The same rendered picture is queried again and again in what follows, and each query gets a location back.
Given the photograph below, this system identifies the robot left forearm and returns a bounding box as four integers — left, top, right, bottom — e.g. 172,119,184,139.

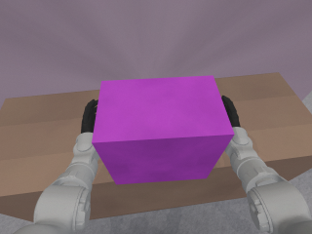
33,132,99,223

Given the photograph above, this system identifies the robot left upper arm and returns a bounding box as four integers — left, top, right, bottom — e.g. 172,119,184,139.
13,184,91,234

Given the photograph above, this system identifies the robot right forearm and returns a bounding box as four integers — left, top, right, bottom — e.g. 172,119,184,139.
224,127,311,218

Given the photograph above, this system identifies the robot right upper arm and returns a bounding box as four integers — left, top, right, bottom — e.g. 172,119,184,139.
247,180,312,234

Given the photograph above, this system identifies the robot left hand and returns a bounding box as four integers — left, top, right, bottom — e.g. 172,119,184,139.
81,99,98,134

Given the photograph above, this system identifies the robot right hand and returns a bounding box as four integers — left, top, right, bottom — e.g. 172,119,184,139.
221,96,241,128

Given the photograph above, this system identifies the pedestal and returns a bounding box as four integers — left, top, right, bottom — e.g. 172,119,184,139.
0,72,312,222

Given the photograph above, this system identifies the carton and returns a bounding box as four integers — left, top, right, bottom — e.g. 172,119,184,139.
92,75,235,185

